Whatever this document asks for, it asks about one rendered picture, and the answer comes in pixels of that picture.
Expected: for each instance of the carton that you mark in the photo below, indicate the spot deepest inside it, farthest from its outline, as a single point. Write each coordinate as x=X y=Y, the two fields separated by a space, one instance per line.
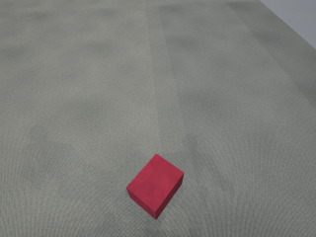
x=155 y=185

